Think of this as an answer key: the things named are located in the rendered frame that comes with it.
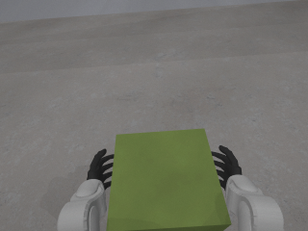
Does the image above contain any robot right forearm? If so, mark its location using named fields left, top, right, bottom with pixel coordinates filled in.
left=225, top=174, right=285, bottom=231

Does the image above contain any carton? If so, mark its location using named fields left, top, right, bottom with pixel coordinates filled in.
left=106, top=128, right=232, bottom=231

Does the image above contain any robot left forearm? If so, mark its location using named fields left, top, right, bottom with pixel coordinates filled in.
left=57, top=179, right=107, bottom=231

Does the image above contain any left robot hand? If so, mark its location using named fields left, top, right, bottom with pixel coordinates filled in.
left=87, top=148, right=115, bottom=190

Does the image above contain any right robot hand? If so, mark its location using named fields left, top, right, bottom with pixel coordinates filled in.
left=211, top=145, right=242, bottom=190

